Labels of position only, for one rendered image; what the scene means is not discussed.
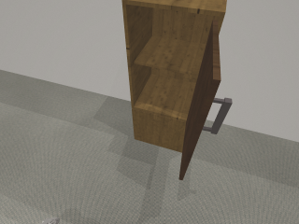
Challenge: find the cupboard door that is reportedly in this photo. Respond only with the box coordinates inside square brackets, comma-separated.
[178, 20, 221, 180]

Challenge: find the handle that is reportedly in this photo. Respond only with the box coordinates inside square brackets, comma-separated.
[202, 97, 233, 134]

